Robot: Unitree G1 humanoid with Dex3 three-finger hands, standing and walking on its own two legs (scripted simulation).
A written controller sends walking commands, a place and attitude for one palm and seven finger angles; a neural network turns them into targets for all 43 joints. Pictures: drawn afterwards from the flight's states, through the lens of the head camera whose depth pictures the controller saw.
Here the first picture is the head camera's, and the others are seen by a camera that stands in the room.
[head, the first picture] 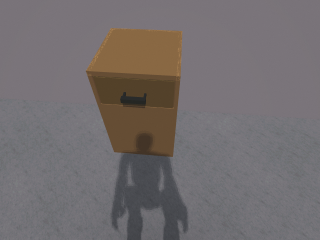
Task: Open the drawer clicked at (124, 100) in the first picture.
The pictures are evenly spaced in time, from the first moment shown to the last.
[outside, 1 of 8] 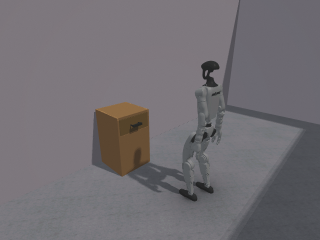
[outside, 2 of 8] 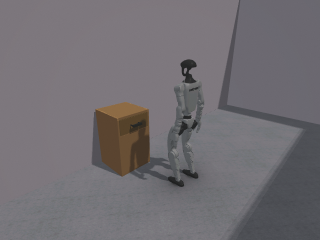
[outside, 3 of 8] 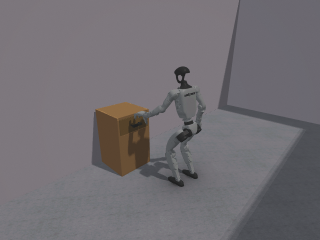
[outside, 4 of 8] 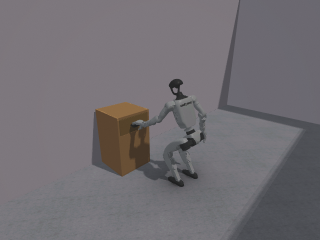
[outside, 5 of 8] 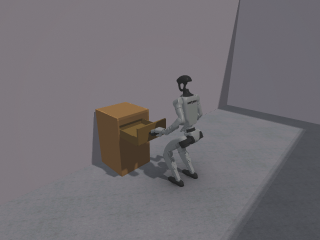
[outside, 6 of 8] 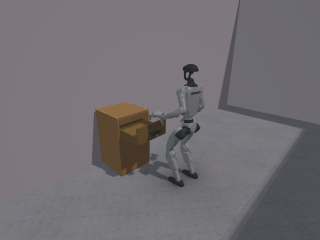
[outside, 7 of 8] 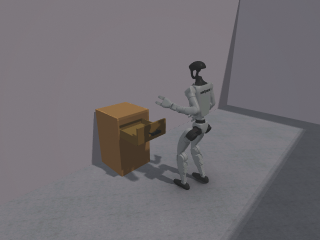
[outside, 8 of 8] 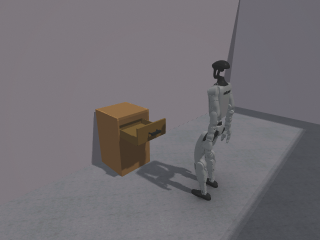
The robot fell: no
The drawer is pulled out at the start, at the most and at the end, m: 0.00 0.30 0.30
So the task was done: yes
